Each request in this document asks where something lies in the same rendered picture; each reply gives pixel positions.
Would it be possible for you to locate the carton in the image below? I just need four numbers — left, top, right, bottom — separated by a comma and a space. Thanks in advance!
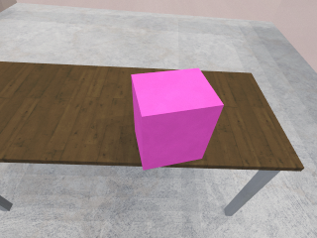
131, 67, 224, 171

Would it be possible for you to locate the table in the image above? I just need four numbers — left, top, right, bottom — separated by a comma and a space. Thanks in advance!
0, 61, 305, 216

